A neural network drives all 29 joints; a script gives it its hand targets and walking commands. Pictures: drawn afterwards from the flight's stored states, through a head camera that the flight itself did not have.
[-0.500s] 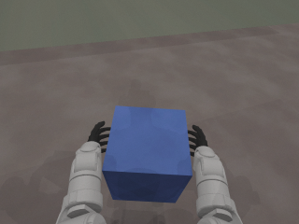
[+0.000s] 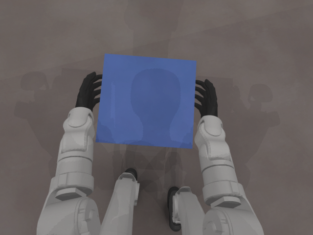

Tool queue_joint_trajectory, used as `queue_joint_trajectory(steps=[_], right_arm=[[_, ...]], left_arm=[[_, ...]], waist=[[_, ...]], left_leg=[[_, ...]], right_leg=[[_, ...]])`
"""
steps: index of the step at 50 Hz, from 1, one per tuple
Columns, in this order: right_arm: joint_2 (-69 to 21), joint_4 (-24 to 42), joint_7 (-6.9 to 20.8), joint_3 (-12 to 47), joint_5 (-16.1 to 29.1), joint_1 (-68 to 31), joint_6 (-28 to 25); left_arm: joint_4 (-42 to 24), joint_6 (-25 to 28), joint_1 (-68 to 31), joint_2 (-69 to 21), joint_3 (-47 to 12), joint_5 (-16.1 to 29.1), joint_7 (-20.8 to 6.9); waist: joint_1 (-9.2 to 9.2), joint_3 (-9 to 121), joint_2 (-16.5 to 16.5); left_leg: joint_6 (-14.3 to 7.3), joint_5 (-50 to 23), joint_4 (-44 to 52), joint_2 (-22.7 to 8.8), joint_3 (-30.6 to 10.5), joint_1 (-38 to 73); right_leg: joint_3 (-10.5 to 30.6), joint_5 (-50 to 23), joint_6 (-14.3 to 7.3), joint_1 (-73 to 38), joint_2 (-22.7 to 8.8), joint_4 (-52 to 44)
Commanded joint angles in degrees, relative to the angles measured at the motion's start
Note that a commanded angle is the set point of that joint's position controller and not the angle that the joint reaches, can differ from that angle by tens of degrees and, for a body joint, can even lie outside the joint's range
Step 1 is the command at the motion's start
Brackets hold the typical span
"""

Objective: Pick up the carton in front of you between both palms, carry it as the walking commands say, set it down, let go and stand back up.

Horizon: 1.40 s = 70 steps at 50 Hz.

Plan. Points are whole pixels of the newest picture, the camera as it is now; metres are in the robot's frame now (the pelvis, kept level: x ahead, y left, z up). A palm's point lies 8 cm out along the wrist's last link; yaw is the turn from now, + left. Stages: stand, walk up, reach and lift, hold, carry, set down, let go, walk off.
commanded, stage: set down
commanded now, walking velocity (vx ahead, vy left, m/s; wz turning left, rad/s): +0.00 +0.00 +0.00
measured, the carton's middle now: (148, 108) +0.43 +0.08 -0.16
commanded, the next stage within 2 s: none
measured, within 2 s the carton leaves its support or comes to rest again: neither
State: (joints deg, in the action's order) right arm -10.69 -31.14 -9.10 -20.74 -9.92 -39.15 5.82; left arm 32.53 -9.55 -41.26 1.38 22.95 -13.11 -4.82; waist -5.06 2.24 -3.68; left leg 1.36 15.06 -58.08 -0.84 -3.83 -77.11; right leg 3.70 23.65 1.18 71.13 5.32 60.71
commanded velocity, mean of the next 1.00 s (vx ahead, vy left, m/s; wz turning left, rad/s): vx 0.00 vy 0.00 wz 0.00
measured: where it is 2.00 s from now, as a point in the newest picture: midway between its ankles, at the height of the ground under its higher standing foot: (150, 206)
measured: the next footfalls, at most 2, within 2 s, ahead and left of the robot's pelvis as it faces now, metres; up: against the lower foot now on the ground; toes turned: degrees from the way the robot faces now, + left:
none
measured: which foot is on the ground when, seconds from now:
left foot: down 0.00-1.00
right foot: down 0.00-1.00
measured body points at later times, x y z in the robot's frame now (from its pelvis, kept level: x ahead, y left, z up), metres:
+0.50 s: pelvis -0.04 +0.01 -0.14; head +0.25 +0.10 +0.18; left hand +0.44 +0.26 -0.25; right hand +0.49 -0.04 -0.23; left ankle +0.09 +0.13 -0.64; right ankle +0.03 -0.12 -0.64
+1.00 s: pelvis -0.03 +0.00 -0.23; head +0.34 +0.06 +0.01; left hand +0.47 +0.28 -0.41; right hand +0.54 -0.02 -0.40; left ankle +0.09 +0.13 -0.64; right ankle +0.03 -0.12 -0.64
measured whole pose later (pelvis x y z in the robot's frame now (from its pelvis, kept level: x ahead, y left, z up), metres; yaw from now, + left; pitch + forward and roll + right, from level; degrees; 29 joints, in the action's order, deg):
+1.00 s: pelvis -0.03 +0.00 -0.23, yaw -2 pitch +49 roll -4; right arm 4.8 -45.3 -12.5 -15.8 -3.2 -80.1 15.4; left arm 40.8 -17.4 -74.9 12.1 28.1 -9.0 -1.6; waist -8.7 -8.5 -4.8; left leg 3.1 25.5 -106.9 1.3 -5.8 -130.8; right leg 1.9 37.8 3.5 123.4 10.7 111.4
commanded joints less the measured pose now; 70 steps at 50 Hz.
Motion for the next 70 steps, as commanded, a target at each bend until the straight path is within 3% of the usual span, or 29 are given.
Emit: queue_joint_trajectory(steps=[1,7,15,18,23,32,41,45,49,54,56,59,64,70], right_arm=[[-46.86,-6.16,12.57,23.7,-1.39,-34.56,4.15],[-45.43,-6.66,15.55,21.68,-0.2,-44.54,6.53],[-40.89,-7.75,17.07,21.18,4.09,-56.23,8.52],[-39.85,-9.03,17.34,20.55,5.35,-60.08,9.66],[-39.84,-10.73,17.34,20.04,6.03,-65.19,10.89],[-38.96,-17.25,14.05,16.01,3.58,-63.75,9.73],[-36.93,-11.03,10.6,26.67,10.46,-73.2,7.8],[-36.14,-9.47,9.58,30.68,13.18,-75.79,7.86],[-34.36,-10.66,9.18,31.02,14.37,-76.48,7.77],[-30.02,-13.53,9.68,28.5,15.14,-78.25,7.13],[-28.86,-14.49,10.21,27.94,14.84,-78.97,6.79],[-27.21,-14.36,10.86,27.88,15.32,-79.84,5.89],[-24.78,-18.83,12.57,25.28,14.37,-79.1,5.48],[-26.56,-19.48,13.96,25.6,13.99,-80.59,5.97]], left_arm=[[7.05,-2.09,-29.63,-45.2,-19.63,0.59,-12.29],[4.82,-5.06,-40.18,-46.93,-20.22,1.36,-11.98],[-0.85,-9.1,-53.27,-48.84,-28.56,6.46,-8.21],[-0.32,-10.63,-56.25,-48.76,-29.37,7.8,-7.79],[3.76,-11.44,-57.36,-47.07,-25.24,6.72,-8.34],[7.19,-8.37,-60.16,-39.7,-18.74,6.24,-10.59],[6.69,-6.49,-63.38,-32.34,-17.65,9.56,-10.94],[5.09,-6.23,-65.9,-29.74,-18.54,11.36,-10.58],[3.1,-6.1,-69.74,-28.51,-20.72,13.35,-10.27],[3.16,-6.33,-75.0,-28.33,-23.66,15.21,-10.03],[2.57,-6.26,-77.22,-28.64,-23.73,15.3,-9.93],[4.39,-5.87,-76.98,-28.32,-22.83,15.98,-9.46],[15.23,-6.05,-69.53,-28.68,-17.08,12.47,-9.17],[16.48,-5.16,-71.07,-26.33,-12.57,11.14,-10.38]], waist=[[-2.89,44.94,-1.64],[-3.45,52.49,0.23],[-3.22,65.71,9.47],[-3.39,67.14,11.09],[-5.55,65.66,8.08],[-5.1,57.69,1.59],[-11.11,64.86,-3.82],[-12.63,68.41,-5.99],[-12.14,68.49,-5.57],[-10.11,62.42,-0.12],[-10.09,59.07,-0.14],[-9.48,54.19,-0.24],[-10.55,45.15,-2.46],[-11.55,40.4,-9.08]], left_leg=[[-1.81,-10.31,-6.56,7.07,5.18,25.82],[-0.31,-9.28,-13.04,7.5,4.7,25.31],[2.53,-6.63,-19.32,6.28,1.45,36.99],[2.91,-3.4,-20.79,6.02,1.11,36.38],[1.95,-1.94,-24.57,6.56,3.65,28.09],[1.17,-8.8,-34.3,7.26,8.57,4.7],[1.23,-15.64,-42.76,6.05,9.28,-3.85],[1.18,-18.59,-45.88,5.46,9.1,-3.68],[1.28,-21.39,-48.4,5.01,8.66,-0.86],[1.58,-22.6,-50.83,4.54,7.81,5.93],[1.52,-20.93,-50.94,4.59,7.55,4.22],[1.08,-24.22,-52.31,4.63,5.59,10.31],[-0.31,-20.13,-53.0,4.68,4.06,8.62],[-1.16,-12.58,-53.39,4.72,5.74,-5.46]], right_leg=[[-3.2,-6.9,2.39,-0.69,5.7,0.16],[-5.89,-1.65,1.32,14.21,7.23,9.75],[-8.2,4.96,0.71,30.98,8.57,19.71],[-8.27,6.49,0.65,33.52,8.63,22.46],[-8.02,7.5,1.03,33.58,8.67,25.07],[-8.28,1.54,1.16,31.38,8.99,29.5],[-6.45,-8.35,3.09,22.12,7.98,37.62],[-6.47,-11.51,3.64,19.42,7.62,41.39],[-7.12,-10.97,3.44,21.82,7.71,44.14],[-8.28,-3.91,2.25,32.91,7.99,46.47],[-8.24,-2.13,1.46,34.94,7.87,47.88],[-8.91,1.34,0.95,44.01,7.84,48.52],[-8.51,6.55,0.89,51.11,7.05,49.37],[-8.11,3.24,1.28,43.31,6.76,50.25]])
